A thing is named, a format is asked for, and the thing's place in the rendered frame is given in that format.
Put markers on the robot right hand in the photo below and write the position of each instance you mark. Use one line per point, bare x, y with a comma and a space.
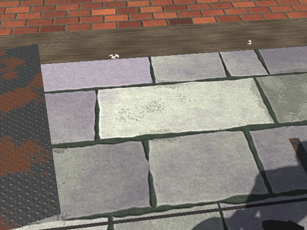
271, 224

